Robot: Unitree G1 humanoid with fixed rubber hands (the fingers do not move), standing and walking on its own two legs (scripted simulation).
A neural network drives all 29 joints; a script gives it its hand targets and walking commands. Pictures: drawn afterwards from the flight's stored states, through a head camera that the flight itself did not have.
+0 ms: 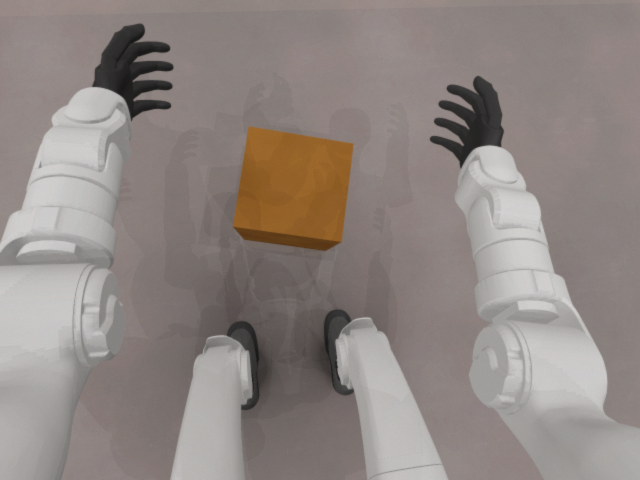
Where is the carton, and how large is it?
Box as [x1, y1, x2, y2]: [233, 126, 353, 250]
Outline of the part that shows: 249,126 233,222 234,228 244,239 323,250 340,242 353,144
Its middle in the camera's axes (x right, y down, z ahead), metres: -0.06 -0.09 +0.87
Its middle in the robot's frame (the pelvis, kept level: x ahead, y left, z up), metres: +0.51 -0.04 -0.52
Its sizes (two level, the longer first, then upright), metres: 0.210 0.200 0.250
